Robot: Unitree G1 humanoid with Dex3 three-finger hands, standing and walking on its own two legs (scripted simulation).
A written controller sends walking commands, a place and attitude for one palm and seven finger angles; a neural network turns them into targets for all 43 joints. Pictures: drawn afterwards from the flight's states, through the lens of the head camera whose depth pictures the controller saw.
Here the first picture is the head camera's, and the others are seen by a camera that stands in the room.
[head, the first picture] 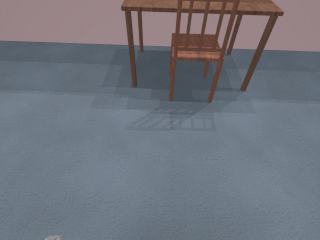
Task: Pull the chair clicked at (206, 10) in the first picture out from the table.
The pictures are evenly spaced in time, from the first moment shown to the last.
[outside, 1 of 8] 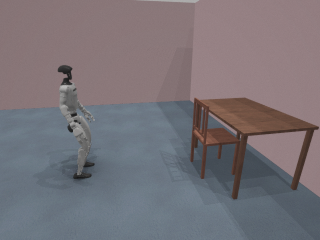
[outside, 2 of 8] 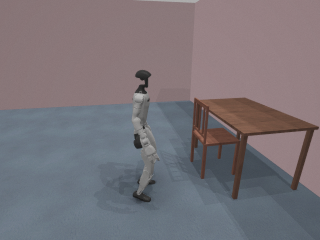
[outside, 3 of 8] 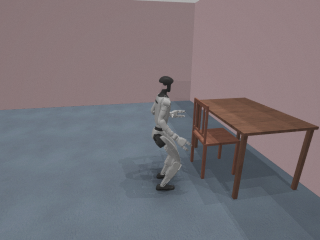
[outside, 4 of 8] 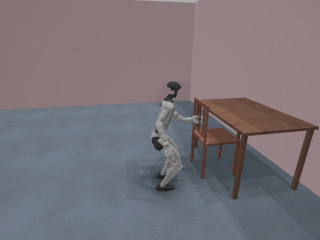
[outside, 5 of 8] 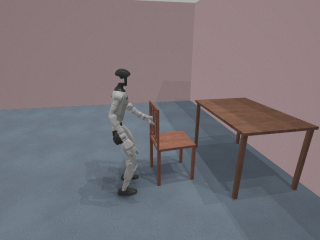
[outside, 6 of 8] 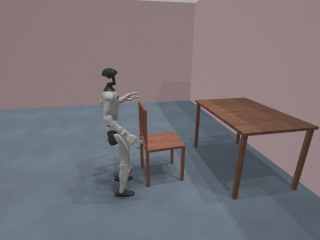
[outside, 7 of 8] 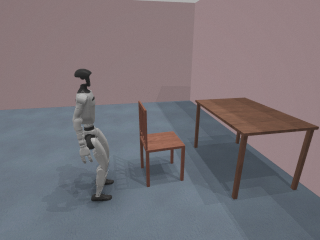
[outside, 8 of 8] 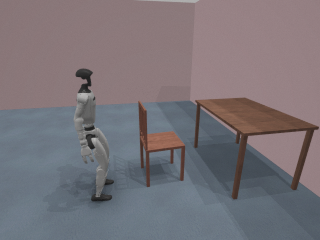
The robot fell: no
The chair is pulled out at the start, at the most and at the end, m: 0.00 0.68 0.67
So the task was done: yes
